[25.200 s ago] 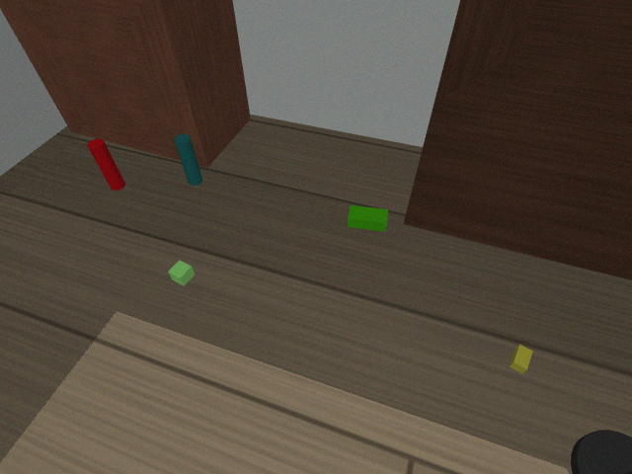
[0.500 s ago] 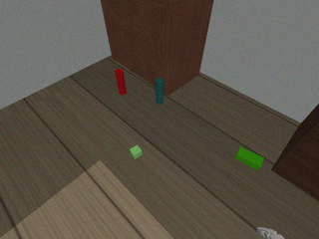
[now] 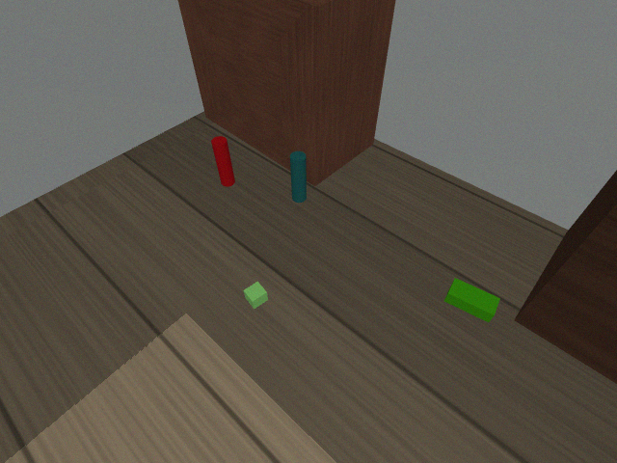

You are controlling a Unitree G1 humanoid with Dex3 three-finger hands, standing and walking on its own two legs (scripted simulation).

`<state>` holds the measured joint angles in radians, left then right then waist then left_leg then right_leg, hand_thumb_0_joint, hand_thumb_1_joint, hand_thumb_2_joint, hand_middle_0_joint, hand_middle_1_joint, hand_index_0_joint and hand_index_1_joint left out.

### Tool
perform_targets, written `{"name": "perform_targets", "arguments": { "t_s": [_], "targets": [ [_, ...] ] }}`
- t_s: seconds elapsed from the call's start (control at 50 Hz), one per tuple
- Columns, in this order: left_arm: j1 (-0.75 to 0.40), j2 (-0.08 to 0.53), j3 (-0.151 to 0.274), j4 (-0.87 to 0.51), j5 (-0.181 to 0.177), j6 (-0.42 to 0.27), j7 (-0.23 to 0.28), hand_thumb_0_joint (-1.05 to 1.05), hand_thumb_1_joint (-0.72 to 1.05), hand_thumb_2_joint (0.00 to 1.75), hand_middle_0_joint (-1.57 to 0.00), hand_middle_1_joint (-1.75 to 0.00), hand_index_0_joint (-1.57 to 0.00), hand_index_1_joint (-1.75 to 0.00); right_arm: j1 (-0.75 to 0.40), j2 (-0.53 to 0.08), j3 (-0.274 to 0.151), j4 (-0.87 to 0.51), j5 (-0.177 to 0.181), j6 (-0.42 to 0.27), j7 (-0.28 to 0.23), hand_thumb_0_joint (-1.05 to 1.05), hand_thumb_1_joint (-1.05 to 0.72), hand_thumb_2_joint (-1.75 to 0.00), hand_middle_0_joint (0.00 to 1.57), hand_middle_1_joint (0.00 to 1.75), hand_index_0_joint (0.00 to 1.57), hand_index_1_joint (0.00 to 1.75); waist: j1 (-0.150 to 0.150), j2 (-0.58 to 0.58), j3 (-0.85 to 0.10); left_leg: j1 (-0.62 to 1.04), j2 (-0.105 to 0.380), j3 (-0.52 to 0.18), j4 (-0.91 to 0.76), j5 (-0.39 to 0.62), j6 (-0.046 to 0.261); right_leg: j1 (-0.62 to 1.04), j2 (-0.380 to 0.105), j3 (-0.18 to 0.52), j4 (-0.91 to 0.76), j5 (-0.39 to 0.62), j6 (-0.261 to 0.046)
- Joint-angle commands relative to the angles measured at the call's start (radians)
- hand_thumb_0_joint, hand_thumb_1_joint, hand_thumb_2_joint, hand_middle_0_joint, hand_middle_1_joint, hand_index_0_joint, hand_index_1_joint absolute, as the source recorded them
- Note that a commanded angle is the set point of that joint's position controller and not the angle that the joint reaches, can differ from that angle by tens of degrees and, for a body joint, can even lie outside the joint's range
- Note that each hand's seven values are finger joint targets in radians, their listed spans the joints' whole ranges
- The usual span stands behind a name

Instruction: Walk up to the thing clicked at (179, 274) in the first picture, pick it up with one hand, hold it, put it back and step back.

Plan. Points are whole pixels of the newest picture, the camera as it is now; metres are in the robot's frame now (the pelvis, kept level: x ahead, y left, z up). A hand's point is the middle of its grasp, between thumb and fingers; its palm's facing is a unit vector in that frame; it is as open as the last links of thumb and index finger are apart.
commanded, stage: stand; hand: left
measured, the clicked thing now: (255, 295) +0.79 +0.22 -0.75
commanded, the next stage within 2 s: walk up in 0.32 s
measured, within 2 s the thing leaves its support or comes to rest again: neither
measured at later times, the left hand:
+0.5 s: hand out of the picture +0.07 +0.28 -0.15, palm faces +0.03 -0.93 -0.35, open 7.4 cm
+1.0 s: hand (141, 374) +0.28 +0.30 -0.15, palm faces -0.12 -0.92 -0.38, open 7.4 cm
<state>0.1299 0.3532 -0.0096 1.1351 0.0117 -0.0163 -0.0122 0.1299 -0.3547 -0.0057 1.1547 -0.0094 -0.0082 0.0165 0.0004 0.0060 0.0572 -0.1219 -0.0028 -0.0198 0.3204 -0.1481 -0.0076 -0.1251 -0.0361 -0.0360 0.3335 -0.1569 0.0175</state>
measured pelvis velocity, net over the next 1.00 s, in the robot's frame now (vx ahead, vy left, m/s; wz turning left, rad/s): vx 0.19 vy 0.02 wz -0.06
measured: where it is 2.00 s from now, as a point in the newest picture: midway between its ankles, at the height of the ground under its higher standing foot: (313, 415)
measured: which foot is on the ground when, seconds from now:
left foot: down 0.00-0.38, up 0.40-0.56, down 0.58-1.00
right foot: down 0.00-0.60, up 0.62-1.00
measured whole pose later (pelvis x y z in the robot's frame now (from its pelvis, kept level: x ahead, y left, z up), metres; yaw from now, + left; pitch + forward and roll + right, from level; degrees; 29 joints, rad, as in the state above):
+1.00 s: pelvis +0.19 +0.02 -0.02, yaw -3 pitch -3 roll +2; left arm 0.25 0.42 0.06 0.93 0.02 -0.02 -0.08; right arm 0.36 -0.40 -0.07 0.90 -0.02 -0.06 0.04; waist -0.03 -0.01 0.09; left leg 0.00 0.03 0.12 0.47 -0.41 -0.02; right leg -0.41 -0.07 -0.01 0.60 -0.18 -0.03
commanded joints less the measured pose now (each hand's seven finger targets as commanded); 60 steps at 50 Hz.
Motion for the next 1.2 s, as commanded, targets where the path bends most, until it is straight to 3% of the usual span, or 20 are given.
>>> {"name": "perform_targets", "arguments": {
  "t_s": [0.0, 0.28, 0.3, 0.32, 0.36, 0.4, 0.44, 0.56, 0.58, 0.6, 0.62, 0.68, 0.74, 0.94, 0.98, 1.0, 1.02, 1.04, 1.06, 1.18],
  "targets": [
    [-0.05, 0.218, 0.041, -0.06, 0.0, -0.017, 0.014, 0.0, 0.9, 0.9, -0.2, -0.3, -0.2, -0.3, -0.051, -0.208, -0.034, -0.064, -0.002, -0.019, -0.013, 0.0, -0.9, -0.9, 0.2, 0.3, 0.2, 0.3, 0.001, -0.022, -0.025, -0.053, 0.109, -0.104, -0.069, -0.068, 0.022, -0.02, -0.097, 0.104, -0.086, -0.113, -0.032],
    [-0.053, 0.218, 0.04, -0.068, -0.003, -0.021, 0.017, 0.0, 0.9, 0.9, -0.2, -0.3, -0.2, -0.3, -0.047, -0.207, -0.026, -0.068, 0.0, -0.021, -0.016, 0.0, -0.9, -0.9, 0.2, 0.3, 0.2, 0.3, -0.001, -0.014, -0.065, -0.021, 0.123, -0.098, -0.048, 0.062, 0.023, 0.02, -0.101, 0.099, -0.061, 0.031, -0.03],
    [0.027, 0.282, 0.1, -0.104, 0.011, -0.027, -0.004, 0.0, 0.9, 0.9, -0.2, -0.3, -0.2, -0.3, 0.026, -0.276, -0.075, -0.115, -0.015, -0.03, 0.005, 0.0, -0.9, -0.9, 0.2, 0.3, 0.2, 0.3, 0.009, -0.032, -0.164, -0.029, 0.072, -0.079, 0.032, -0.406, 0.081, 0.069, -0.042, 0.091, -0.014, -0.402, -0.074],
    [0.075, 0.293, 0.11, -0.093, 0.022, -0.026, -0.01, 0.0, 0.9, 0.9, -0.2, -0.3, -0.2, -0.3, 0.021, -0.284, -0.085, -0.121, -0.026, -0.028, 0.013, 0.0, -0.9, -0.9, 0.2, 0.3, 0.2, 0.3, 0.031, -0.023, -0.093, -0.151, 0.071, -0.094, 0.063, -0.572, 0.089, 0.043, -0.068, 0.147, -0.013, -0.575, -0.1],
    [0.101, 0.318, 0.135, -0.105, 0.028, -0.025, -0.014, 0.0, 0.9, 0.9, -0.2, -0.3, -0.2, -0.3, -0.059, -0.24, -0.081, -0.17, -0.031, -0.023, 0.021, 0.0, -0.9, -0.9, 0.2, 0.3, 0.2, 0.3, 0.069, -0.125, 0.052, -0.398, 0.009, 0.011, 0.249, -0.467, 0.049, 0.065, -0.186, 0.311, -0.15, -0.704, -0.154],
    [0.103, 0.341, 0.154, -0.135, 0.033, -0.039, -0.008, 0.0, 0.9, 0.9, -0.2, -0.3, -0.2, -0.3, -0.058, -0.231, -0.092, -0.191, -0.036, -0.032, 0.022, 0.0, -0.9, -0.9, 0.2, 0.3, 0.2, 0.3, 0.073, -0.139, 0.113, -0.512, 0.085, -0.005, 0.432, -0.29, 0.03, 0.122, -0.337, 0.428, -0.219, -0.497, -0.259],
    [0.124, 0.327, 0.155, -0.151, 0.029, -0.043, -0.009, 0.0, 0.9, 0.9, -0.2, -0.3, -0.2, -0.3, -0.057, -0.227, -0.098, -0.21, -0.031, -0.049, 0.025, 0.0, -0.9, -0.9, 0.2, 0.3, 0.2, 0.3, 0.074, -0.109, 0.064, -0.478, 0.101, -0.015, 0.39, -0.301, 0.035, 0.175, -0.303, 0.366, -0.18, -0.279, -0.263],
    [-0.055, 0.242, 0.122, -0.266, 0.027, -0.015, -0.035, 0.0, 0.9, 0.9, -0.2, -0.3, -0.2, -0.3, 0.321, -0.251, -0.157, -0.131, -0.034, -0.054, 0.026, 0.0, -0.9, -0.9, 0.2, 0.3, 0.2, 0.3, -0.141, -0.007, -0.033, 0.298, 0.012, 0.074, 0.143, -0.09, 0.024, -0.448, -0.051, 0.035, 0.207, -0.456, -0.123],
    [-0.01, 0.165, 0.099, -0.281, 0.023, -0.013, -0.034, 0.0, 0.9, 0.9, -0.2, -0.3, -0.2, -0.3, 0.427, -0.332, -0.181, -0.118, -0.047, -0.057, 0.01, 0.0, -0.9, -0.9, 0.2, 0.3, 0.2, 0.3, -0.187, 0.292, -0.043, 0.335, 0.183, -0.205, -0.041, -0.373, 0.05, -0.585, 0.093, -0.035, 0.561, -0.51, -0.09],
    [0.05, 0.16, 0.093, -0.273, 0.016, -0.004, -0.026, 0.0, 0.9, 0.9, -0.2, -0.3, -0.2, -0.3, 0.338, -0.393, -0.183, -0.172, -0.054, -0.064, 0.001, 0.0, -0.9, -0.9, 0.2, 0.3, 0.2, 0.3, -0.132, 0.29, -0.017, 0.186, 0.382, -0.604, -0.205, -0.679, 0.104, -0.648, 0.138, 0.112, 0.753, -0.455, -0.067],
    [0.071, 0.262, 0.115, -0.255, 0.012, -0.002, -0.019, 0.0, 0.9, 0.9, -0.2, -0.3, -0.2, -0.3, 0.183, -0.417, -0.183, -0.225, -0.033, -0.064, 0.0, 0.0, -0.9, -0.9, 0.2, 0.3, 0.2, 0.3, -0.08, 0.165, 0.042, -0.005, 0.421, -0.626, -0.244, -0.772, 0.165, -0.546, 0.059, 0.22, 0.767, -0.363, -0.076],
    [0.184, 0.288, 0.123, -0.206, -0.001, -0.014, -0.029, 0.0, 0.9, 0.9, -0.2, -0.3, -0.2, -0.3, 0.072, -0.315, -0.142, -0.283, -0.022, -0.078, 0.004, 0.0, -0.9, -0.9, 0.2, 0.3, 0.2, 0.3, 0.011, 0.119, 0.067, 0.005, 0.326, -0.347, -0.161, -0.504, 0.199, -0.489, -0.022, 0.188, 0.714, -0.212, -0.06],
    [0.165, 0.269, 0.121, -0.211, 0.008, -0.016, -0.044, 0.0, 0.9, 0.9, -0.2, -0.3, -0.2, -0.3, 0.151, -0.29, -0.137, -0.282, -0.012, -0.092, 0.005, 0.0, -0.9, -0.9, 0.2, 0.3, 0.2, 0.3, -0.025, 0.092, 0.072, 0.014, 0.278, -0.181, -0.145, -0.252, 0.187, -0.458, -0.025, 0.151, 0.592, -0.137, -0.025],
    [0.075, 0.224, 0.121, -0.29, 0.011, -0.035, -0.062, 0.0, 0.9, 0.9, -0.2, -0.3, -0.2, -0.3, 0.19, -0.304, -0.134, -0.348, -0.008, -0.076, 0.008, 0.0, -0.9, -0.9, 0.2, 0.3, 0.2, 0.3, -0.025, 0.1, 0.032, -0.055, 0.246, -0.005, 0.035, 0.085, 0.177, -0.174, 0.002, -0.026, 0.266, -0.022, -0.052],
    [0.214, 0.247, 0.139, -0.263, 0.01, -0.048, -0.048, 0.0, 0.9, 0.9, -0.2, -0.3, -0.2, -0.3, 0.196, -0.276, -0.118, -0.365, -0.002, -0.07, 0.006, 0.0, -0.9, -0.9, 0.2, 0.3, 0.2, 0.3, 0.056, -0.008, -0.053, -0.087, 0.187, 0.054, 0.307, 0.249, 0.142, 0.043, 0.039, -0.039, 0.18, -0.015, -0.077],
    [0.318, 0.295, 0.16, -0.244, 0.011, -0.058, -0.035, 0.0, 0.9, 0.9, -0.2, -0.3, -0.2, -0.3, 0.248, -0.224, -0.098, -0.373, 0.005, -0.071, 0.004, 0.0, -0.9, -0.9, 0.2, 0.3, 0.2, 0.3, 0.098, -0.158, -0.134, -0.168, 0.12, 0.092, 0.548, 0.15, 0.105, 0.188, -0.021, 0.072, 0.123, -0.072, -0.105],
    [0.363, 0.374, 0.181, -0.261, 0.013, -0.064, -0.023, 0.0, 0.9, 0.9, -0.2, -0.3, -0.2, -0.3, 0.3, -0.154, -0.072, -0.395, 0.008, -0.071, 0.004, 0.0, -0.9, -0.9, 0.2, 0.3, 0.2, 0.3, 0.087, -0.372, -0.168, -0.378, -0.007, 0.109, 0.764, -0.318, 0.058, 0.314, -0.259, 0.462, 0.048, -0.093, -0.181],
    [0.338, 0.395, 0.181, -0.276, -0.004, -0.06, -0.023, 0.0, 0.9, 0.9, -0.2, -0.3, -0.2, -0.3, 0.276, -0.249, -0.092, -0.379, 0.01, -0.06, -0.006, 0.0, -0.9, -0.9, 0.2, 0.3, 0.2, 0.3, 0.097, -0.269, -0.137, -0.462, -0.012, 0.041, 0.848, -0.409, 0.054, 0.284, -0.358, 0.668, -0.029, -0.098, -0.289],
    [0.294, 0.393, 0.18, -0.294, -0.017, -0.056, -0.016, 0.0, 0.9, 0.9, -0.2, -0.3, -0.2, -0.3, 0.256, -0.282, -0.099, -0.369, 0.004, -0.059, -0.014, 0.0, -0.9, -0.9, 0.2, 0.3, 0.2, 0.3, 0.087, -0.219, -0.08, -0.464, 0.03, -0.008, 0.902, -0.412, 0.05, 0.192, -0.384, 0.67, -0.029, -0.068, -0.336],
    [0.184, 0.285, 0.136, -0.359, -0.016, -0.069, -0.006, 0.0, 0.9, 0.9, -0.2, -0.3, -0.2, -0.3, 0.275, -0.226, -0.096, -0.35, 0.006, -0.046, 0.015, 0.0, -0.9, -0.9, 0.2, 0.3, 0.2, 0.3, 0.003, -0.143, 0.017, -0.335, 0.077, -0.009, 0.731, -0.208, 0.028, -0.103, -0.187, 0.201, -0.01, 0.18, -0.255]
  ]
}}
